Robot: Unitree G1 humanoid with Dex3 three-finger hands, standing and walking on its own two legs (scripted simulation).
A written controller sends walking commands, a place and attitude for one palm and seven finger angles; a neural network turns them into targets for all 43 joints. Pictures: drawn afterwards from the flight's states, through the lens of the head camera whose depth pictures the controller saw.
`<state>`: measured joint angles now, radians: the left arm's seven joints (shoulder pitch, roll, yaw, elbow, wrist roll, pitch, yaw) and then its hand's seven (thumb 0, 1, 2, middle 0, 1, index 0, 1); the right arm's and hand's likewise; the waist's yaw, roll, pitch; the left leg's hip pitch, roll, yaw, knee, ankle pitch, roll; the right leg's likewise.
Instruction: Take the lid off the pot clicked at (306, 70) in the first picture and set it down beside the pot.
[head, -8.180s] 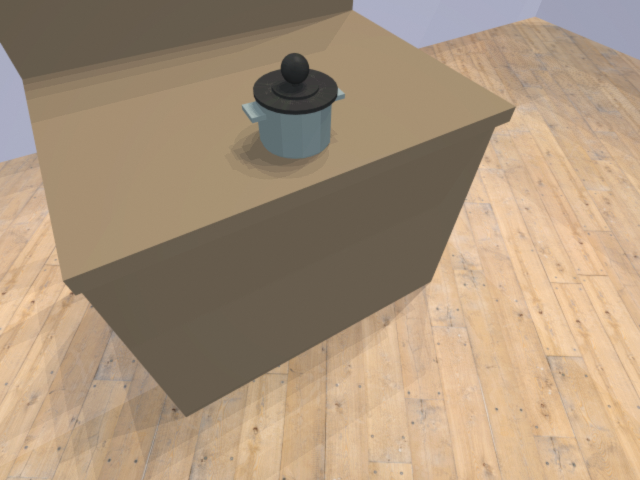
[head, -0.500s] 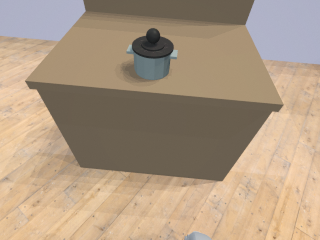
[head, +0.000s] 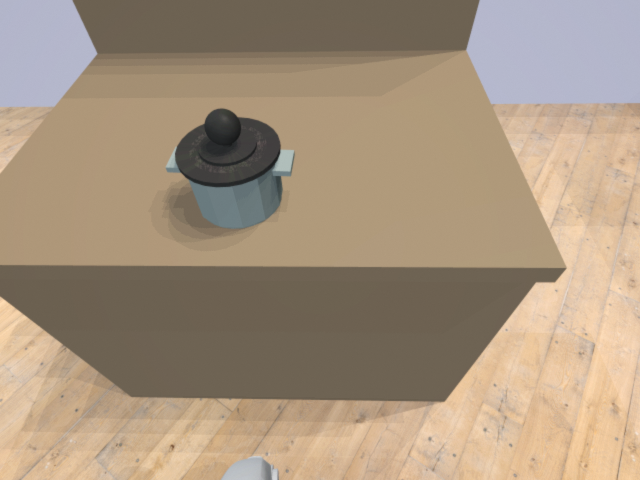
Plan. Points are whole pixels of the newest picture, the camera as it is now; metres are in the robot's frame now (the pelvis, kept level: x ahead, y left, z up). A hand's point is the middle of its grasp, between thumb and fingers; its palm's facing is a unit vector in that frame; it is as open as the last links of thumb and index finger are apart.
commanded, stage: take the last steps up to it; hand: left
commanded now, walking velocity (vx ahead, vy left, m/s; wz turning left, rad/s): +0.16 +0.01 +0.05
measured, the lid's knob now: (222, 127) +0.55 +0.16 +0.14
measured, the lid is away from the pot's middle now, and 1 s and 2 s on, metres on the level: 0.00 0.00 0.00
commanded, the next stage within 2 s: come to a stop and stand still in 0.02 s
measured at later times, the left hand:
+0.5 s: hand out of the picture +0.09 +0.21 -0.18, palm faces +0.06 -0.97 -0.24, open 7.4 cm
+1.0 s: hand out of the picture +0.10 +0.14 -0.17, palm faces +0.01 -0.96 -0.28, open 7.4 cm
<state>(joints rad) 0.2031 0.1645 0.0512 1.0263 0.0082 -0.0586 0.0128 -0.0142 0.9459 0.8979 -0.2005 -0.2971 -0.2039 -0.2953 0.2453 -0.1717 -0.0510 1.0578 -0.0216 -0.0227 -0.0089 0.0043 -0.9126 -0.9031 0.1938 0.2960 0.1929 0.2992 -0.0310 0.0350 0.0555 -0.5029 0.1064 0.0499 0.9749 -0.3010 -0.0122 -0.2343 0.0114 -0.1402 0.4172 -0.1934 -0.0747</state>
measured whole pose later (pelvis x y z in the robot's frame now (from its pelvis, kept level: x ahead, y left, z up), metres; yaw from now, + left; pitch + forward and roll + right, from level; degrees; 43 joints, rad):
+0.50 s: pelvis +0.06 +0.01 +0.00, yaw -1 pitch -1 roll +0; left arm 0.23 0.20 0.06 1.02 0.01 0.05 0.03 0.00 0.91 0.90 -0.20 -0.30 -0.20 -0.29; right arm 0.07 -0.15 -0.04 1.01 -0.02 0.02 -0.04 -0.02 -0.93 -0.90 0.20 0.30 0.20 0.30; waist 0.03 -0.02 0.12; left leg -0.28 0.06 0.11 0.45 -0.15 0.01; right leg -0.41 -0.03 0.03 0.96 -0.48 0.04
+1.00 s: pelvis +0.02 -0.04 -0.02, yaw -1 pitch -2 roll +3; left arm 0.25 0.16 0.01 0.93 0.01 0.00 0.03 0.00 0.91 0.90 -0.20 -0.30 -0.20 -0.30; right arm 0.38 -0.17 -0.02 1.00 -0.02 0.05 0.00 0.01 -0.91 -0.90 0.20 0.30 0.20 0.30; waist -0.02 0.04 0.03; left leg -0.37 -0.03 0.07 0.69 -0.34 0.02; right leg -0.32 0.00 -0.02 0.72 -0.36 -0.07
